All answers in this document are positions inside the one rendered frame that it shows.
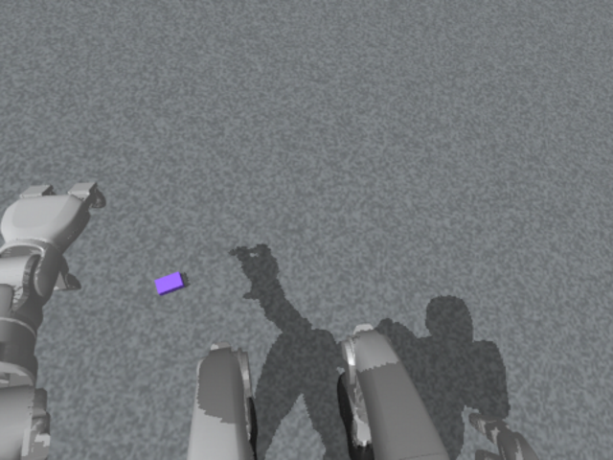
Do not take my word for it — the left robot arm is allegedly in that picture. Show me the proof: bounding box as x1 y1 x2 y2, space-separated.
0 239 63 460

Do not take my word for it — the left robot hand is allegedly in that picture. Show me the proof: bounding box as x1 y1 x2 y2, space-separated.
0 182 106 290

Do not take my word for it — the right robot foot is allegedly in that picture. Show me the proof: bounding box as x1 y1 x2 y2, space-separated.
337 372 375 460

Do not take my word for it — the small box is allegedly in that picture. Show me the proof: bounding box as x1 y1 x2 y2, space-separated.
154 271 185 296

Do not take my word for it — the right robot hand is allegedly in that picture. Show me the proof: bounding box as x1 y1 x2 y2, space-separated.
468 413 539 460

